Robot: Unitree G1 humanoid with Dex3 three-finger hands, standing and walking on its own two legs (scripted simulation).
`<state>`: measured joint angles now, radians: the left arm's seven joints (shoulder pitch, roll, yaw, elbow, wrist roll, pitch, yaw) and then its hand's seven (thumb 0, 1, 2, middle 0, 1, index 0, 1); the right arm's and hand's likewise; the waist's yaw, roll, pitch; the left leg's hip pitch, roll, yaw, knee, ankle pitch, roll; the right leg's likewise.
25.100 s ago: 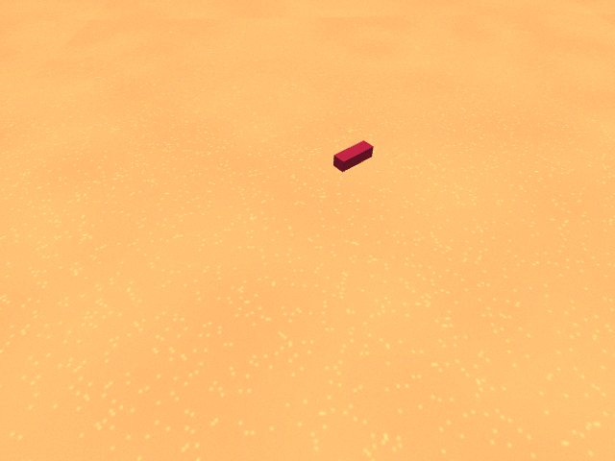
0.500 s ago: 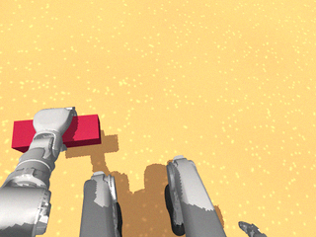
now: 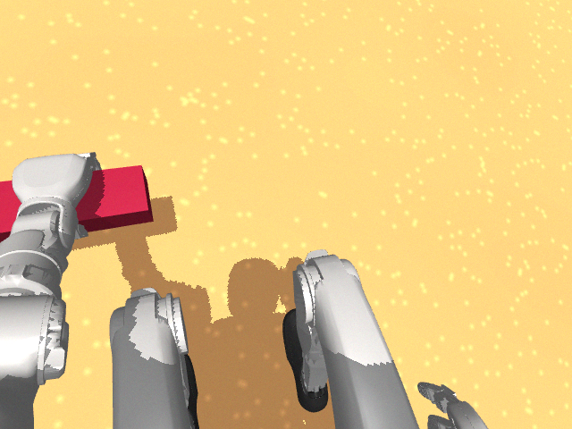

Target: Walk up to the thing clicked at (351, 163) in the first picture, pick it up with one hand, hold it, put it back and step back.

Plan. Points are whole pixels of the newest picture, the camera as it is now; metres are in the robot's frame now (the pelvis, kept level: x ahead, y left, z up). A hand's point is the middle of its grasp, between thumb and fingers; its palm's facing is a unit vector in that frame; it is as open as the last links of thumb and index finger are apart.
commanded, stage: crouch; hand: left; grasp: from above
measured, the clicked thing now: (72, 205) +0.47 +0.23 -0.21
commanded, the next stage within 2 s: lower in 0.50 s
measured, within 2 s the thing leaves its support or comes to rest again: rests again in 1.48 s
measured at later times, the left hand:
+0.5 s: hand (84, 207) +0.47 +0.23 -0.24, palm faces -0.47 -0.02 -0.88, open 10.5 cm
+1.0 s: hand (95, 211) +0.47 +0.23 -0.29, palm faces -0.49 -0.03 -0.87, open 10.5 cm
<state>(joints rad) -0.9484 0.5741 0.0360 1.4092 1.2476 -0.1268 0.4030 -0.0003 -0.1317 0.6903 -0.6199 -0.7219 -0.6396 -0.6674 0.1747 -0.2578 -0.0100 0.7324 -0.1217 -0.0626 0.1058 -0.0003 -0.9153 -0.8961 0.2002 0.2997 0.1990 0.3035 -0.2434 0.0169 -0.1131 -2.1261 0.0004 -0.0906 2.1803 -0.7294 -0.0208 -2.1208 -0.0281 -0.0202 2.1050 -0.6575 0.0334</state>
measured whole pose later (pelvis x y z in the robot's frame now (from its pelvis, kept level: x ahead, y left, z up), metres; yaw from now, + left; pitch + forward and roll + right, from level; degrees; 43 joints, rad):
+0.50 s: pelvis -0.01 +0.00 -0.05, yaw -1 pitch +37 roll -6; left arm -1.03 0.65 0.06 1.53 1.30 -0.15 0.44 0.00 -0.13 0.69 -0.62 -0.72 -0.64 -0.66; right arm 0.19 -0.27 0.05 0.75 -0.15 -0.08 0.14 0.00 -0.92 -0.90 0.20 0.30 0.20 0.30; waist -0.30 0.00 -0.06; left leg -2.27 -0.01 -0.11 2.34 -0.72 -0.01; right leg -2.25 -0.02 -0.02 2.24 -0.64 0.05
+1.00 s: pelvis -0.01 +0.00 -0.08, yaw -4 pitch +35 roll -8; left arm -1.05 0.74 0.08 1.59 1.32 -0.19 0.48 0.00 -0.14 0.69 -0.63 -0.71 -0.65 -0.65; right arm 0.17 -0.29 0.10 0.73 -0.19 -0.11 0.17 0.00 -0.91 -0.89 0.20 0.30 0.20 0.30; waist -0.33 -0.03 0.02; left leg -2.34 -0.01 -0.15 2.46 -0.73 -0.02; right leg -2.31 -0.01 -0.05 2.33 -0.64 0.05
